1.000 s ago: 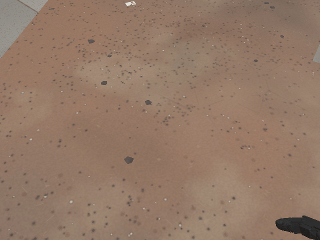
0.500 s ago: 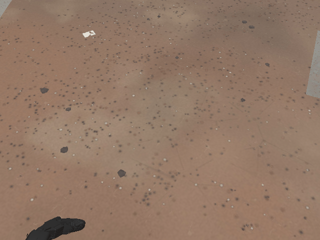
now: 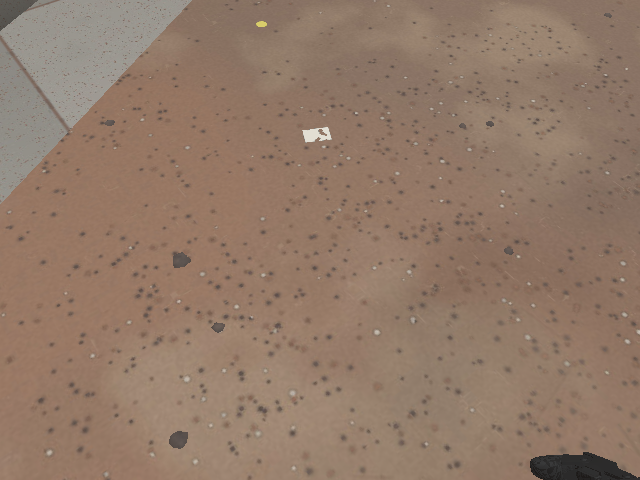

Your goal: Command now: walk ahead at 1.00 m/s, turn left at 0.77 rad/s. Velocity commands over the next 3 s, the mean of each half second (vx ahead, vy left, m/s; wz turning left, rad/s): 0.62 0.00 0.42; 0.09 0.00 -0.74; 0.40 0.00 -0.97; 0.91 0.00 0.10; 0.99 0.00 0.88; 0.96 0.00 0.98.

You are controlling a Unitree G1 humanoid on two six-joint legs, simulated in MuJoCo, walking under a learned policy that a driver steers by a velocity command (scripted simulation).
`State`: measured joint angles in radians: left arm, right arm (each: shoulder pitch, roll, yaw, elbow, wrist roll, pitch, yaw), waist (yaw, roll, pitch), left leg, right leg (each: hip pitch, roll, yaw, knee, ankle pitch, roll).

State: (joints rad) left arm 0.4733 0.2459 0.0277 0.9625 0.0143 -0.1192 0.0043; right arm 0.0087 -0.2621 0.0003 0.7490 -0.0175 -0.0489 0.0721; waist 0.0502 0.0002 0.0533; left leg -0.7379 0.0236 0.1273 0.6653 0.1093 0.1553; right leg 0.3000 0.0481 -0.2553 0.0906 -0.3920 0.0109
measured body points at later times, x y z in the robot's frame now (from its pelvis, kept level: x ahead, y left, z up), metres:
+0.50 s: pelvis +0.45 +0.04 +0.00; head +0.48 +0.07 +0.44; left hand +0.61 +0.31 -0.09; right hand +0.54 -0.23 -0.12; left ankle +0.26 +0.06 -0.64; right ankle +0.62 +0.02 -0.72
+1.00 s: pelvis +0.60 +0.11 +0.02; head +0.63 +0.12 +0.47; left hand +0.79 +0.39 -0.07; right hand +0.76 -0.18 -0.05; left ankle +0.68 +0.22 -0.71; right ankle +0.60 +0.01 -0.68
